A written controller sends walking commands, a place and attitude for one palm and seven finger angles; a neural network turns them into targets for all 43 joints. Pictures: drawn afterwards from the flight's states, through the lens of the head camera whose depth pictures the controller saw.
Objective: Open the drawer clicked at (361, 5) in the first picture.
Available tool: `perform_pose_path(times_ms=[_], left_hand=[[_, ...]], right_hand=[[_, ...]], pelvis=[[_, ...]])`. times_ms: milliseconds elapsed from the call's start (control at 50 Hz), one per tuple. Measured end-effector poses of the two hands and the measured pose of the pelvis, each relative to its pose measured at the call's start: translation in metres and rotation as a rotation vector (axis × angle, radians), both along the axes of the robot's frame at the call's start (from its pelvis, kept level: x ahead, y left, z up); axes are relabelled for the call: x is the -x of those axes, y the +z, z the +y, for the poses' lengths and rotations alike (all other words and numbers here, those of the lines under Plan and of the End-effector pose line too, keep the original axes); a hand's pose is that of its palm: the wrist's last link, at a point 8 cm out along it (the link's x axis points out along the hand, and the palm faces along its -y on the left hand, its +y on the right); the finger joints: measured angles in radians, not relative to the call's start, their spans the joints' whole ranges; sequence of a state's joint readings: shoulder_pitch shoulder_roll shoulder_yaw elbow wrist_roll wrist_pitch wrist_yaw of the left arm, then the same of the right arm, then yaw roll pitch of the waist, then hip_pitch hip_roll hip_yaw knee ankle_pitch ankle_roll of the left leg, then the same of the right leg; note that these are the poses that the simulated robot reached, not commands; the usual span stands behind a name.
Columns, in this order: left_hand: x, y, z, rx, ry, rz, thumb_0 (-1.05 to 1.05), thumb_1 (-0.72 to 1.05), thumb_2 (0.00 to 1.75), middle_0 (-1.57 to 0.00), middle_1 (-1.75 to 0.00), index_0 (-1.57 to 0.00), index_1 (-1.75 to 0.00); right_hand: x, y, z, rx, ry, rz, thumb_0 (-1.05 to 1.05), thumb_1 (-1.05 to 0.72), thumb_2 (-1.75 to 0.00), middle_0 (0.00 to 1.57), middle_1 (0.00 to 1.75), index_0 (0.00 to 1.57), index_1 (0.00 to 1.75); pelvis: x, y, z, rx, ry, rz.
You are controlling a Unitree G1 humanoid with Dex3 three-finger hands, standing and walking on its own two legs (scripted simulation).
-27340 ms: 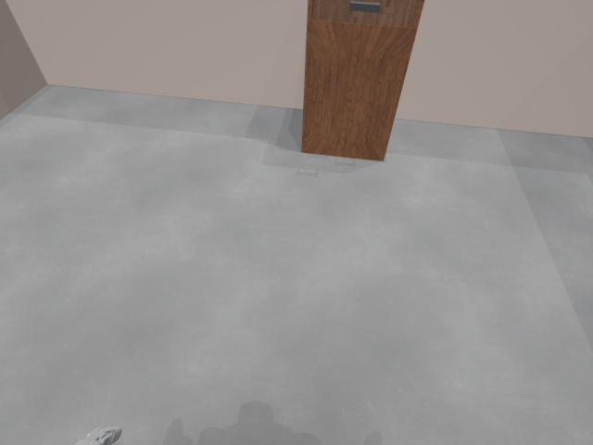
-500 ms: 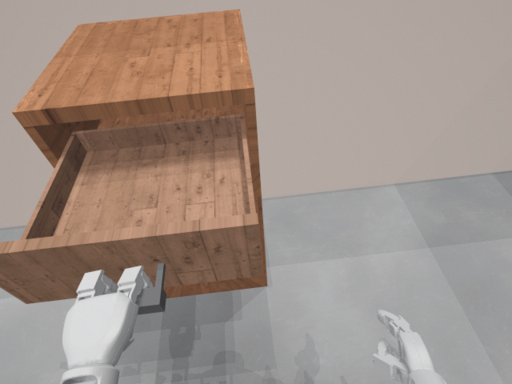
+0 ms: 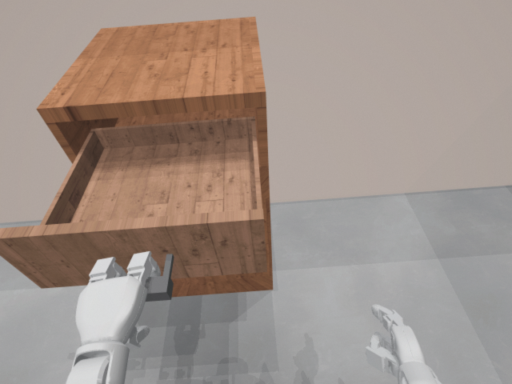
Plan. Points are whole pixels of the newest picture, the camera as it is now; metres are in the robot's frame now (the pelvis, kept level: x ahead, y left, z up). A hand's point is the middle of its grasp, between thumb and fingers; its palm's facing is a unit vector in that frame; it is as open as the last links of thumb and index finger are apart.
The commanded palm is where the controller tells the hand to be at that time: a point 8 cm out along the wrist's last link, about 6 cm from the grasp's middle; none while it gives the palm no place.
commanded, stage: open the thumb to release the handle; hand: left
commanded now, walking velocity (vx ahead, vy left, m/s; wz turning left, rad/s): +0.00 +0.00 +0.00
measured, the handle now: (135, 276) +0.26 +0.23 +0.03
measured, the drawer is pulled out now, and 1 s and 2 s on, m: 0.30 0.29 0.29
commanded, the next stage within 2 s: lift the hand off the handle in 0.10 s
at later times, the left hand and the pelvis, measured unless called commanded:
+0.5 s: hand (131, 313) +0.21 +0.22 +0.02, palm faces +0.04 -0.07 -1.00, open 13.8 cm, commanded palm +0.19 +0.24 +0.07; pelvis -0.02 +0.00 +0.00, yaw +1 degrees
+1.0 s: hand (108, 287) +0.22 +0.24 +0.08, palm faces +0.10 -0.11 -0.99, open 13.7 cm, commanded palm +0.19 +0.24 +0.14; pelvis -0.01 +0.01 +0.02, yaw +1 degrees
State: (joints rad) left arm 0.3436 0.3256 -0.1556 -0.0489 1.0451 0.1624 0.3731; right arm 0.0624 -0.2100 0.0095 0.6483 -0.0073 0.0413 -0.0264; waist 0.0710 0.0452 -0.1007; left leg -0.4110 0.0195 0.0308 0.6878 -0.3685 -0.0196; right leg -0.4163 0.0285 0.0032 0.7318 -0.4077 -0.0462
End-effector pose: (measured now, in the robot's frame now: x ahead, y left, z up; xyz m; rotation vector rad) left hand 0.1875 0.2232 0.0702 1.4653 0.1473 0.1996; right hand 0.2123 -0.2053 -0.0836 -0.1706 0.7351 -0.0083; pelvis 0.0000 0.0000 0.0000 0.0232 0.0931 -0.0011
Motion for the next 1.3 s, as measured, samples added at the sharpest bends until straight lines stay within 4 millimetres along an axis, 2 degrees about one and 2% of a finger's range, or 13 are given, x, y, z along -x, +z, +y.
perform_pose_path(times_ms=[120,220,400,580,740,900,1080,1200,1300], left_hand=[[0.003,0.0,0.0,0.002,-0.009,0.01,0.0,-0.27,0.4,-0.31,-1.22,-0.34,-1.22],[0.004,0.0,0.0,-0.007,-0.012,0.011,0.0,-0.41,0.34,-0.31,-1.21,-0.33,-1.21],[0.003,-0.001,-0.001,-0.019,-0.003,0.001,0.0,-0.48,0.31,-0.32,-1.21,-0.32,-1.2],[-0.006,0.0,0.002,-0.015,-0.015,0.008,0.0,-0.49,0.31,-0.34,-1.22,-0.32,-1.2],[-0.01,0.023,0.007,-0.005,-0.026,-0.027,0.0,-0.49,0.31,-0.36,-1.21,-0.33,-1.2],[-0.008,0.045,0.019,0.001,0.008,-0.04,0.0,-0.49,0.3,-0.34,-1.2,-0.36,-1.22],[-0.008,0.073,0.017,0.021,-0.024,-0.071,0.0,-0.49,0.3,-0.32,-1.2,-0.34,-1.21],[-0.009,0.082,0.017,0.025,-0.024,-0.048,0.0,-0.49,0.3,-0.33,-1.2,-0.36,-1.22],[-0.01,0.101,0.014,0.023,-0.046,-0.088,0.0,-0.49,0.3,-0.34,-1.21,-0.35,-1.21]], right_hand=[[0.007,0.003,-0.013,0.028,-0.018,-0.001,0.01,-0.9,-0.9,0.2,0.3,0.2,0.3],[0.017,-0.001,-0.021,0.039,-0.035,0.017,0.01,-0.9,-0.9,0.2,0.3,0.2,0.3],[0.033,-0.013,-0.019,0.035,-0.038,0.061,0.01,-0.9,-0.9,0.2,0.3,0.2,0.3],[0.038,-0.015,-0.009,0.021,-0.039,0.069,0.01,-0.9,-0.9,0.2,0.3,0.2,0.3],[0.032,-0.004,-0.004,0.012,-0.046,0.028,0.01,-0.9,-0.9,0.2,0.3,0.2,0.3],[0.018,0.008,0.004,0.016,-0.015,0.001,0.01,-0.9,-0.9,0.2,0.3,0.2,0.3],[-0.001,0.018,0.024,-0.006,0.04,-0.018,0.01,-0.9,-0.9,0.2,0.3,0.2,0.3],[-0.009,0.02,0.04,-0.031,0.082,-0.011,0.01,-0.9,-0.9,0.2,0.3,0.2,0.3],[-0.014,0.022,0.049,-0.048,0.11,-0.01,0.01,-0.9,-0.9,0.2,0.3,0.2,0.3]], pelvis=[[0.005,0.002,-0.004,-0.001,0.001,-0.008],[0.01,0.002,-0.005,0.0,0.004,-0.01],[0.016,0.002,-0.005,0.0,0.016,-0.01],[0.021,0.003,-0.004,0.001,0.02,-0.018],[0.019,0.008,0.001,0.003,0.013,-0.042],[0.016,0.013,0.008,0.008,0.02,-0.07],[0.009,0.018,0.015,0.011,0.024,-0.094],[0.007,0.021,0.018,0.013,0.029,-0.107],[0.005,0.022,0.018,0.013,0.033,-0.116]])
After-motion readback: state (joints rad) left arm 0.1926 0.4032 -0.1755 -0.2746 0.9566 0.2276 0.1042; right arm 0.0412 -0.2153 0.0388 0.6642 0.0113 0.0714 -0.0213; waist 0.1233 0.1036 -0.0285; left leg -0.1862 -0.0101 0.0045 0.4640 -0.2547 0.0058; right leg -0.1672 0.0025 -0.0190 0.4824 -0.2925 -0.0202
